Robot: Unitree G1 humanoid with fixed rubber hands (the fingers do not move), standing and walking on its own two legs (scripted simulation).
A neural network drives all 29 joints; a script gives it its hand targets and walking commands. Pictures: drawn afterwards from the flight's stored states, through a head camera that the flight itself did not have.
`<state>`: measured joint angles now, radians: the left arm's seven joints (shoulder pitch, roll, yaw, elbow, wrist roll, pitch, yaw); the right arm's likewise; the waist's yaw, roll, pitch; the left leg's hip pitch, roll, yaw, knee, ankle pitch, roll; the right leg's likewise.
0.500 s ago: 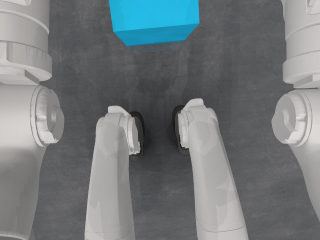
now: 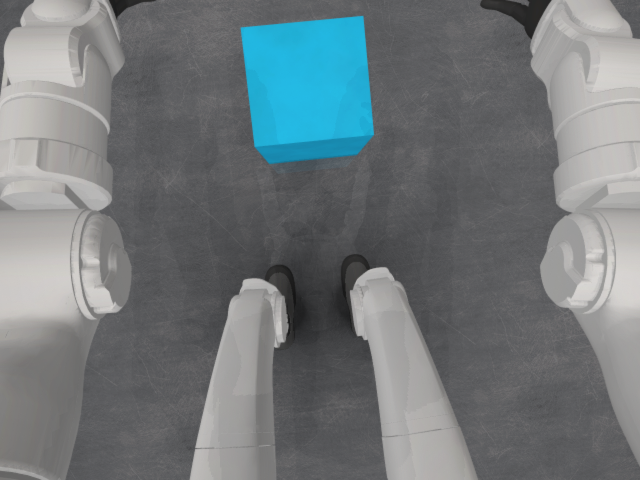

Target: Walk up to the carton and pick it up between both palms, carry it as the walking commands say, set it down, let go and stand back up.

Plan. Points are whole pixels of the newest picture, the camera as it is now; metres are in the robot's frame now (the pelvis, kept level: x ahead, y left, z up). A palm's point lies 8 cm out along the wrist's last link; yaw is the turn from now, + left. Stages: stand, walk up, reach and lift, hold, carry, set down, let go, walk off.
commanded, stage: let go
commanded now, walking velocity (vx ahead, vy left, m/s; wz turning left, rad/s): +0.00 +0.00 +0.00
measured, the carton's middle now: (308, 102) +0.59 -0.01 -0.52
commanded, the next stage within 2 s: stand in 1.36 s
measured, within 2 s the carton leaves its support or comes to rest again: neither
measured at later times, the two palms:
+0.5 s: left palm (32, 122) +0.45 +0.21 -0.02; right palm (628, 118) +0.42 -0.25 -0.01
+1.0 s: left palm out of the picture +0.27 +0.24 +0.05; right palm out of the picture +0.26 -0.23 +0.06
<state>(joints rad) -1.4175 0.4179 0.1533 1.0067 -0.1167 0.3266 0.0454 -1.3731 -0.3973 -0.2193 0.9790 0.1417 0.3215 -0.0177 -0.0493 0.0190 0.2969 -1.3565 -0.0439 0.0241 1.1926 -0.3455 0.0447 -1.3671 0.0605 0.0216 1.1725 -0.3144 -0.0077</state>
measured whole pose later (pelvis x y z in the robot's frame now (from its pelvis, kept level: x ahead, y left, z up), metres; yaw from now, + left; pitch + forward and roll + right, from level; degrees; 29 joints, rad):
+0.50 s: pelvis +0.08 -0.01 +0.07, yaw +0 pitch +28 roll +0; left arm -0.50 0.27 0.16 0.67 -0.03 0.16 0.00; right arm -0.45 -0.30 -0.10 0.59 0.02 0.16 0.09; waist -0.05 0.02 -0.02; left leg -0.99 -0.04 0.01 0.84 -0.33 0.03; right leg -1.01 0.06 0.04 0.84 -0.31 -0.02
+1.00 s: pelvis +0.10 +0.01 +0.12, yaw +0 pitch -1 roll -1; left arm 0.20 0.24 0.05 0.51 -0.03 0.08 -0.05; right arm 0.19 -0.25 0.01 0.41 0.02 0.10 0.09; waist -0.05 0.02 0.05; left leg -0.28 -0.04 0.00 0.60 -0.31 0.04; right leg -0.28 0.06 0.04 0.57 -0.28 -0.02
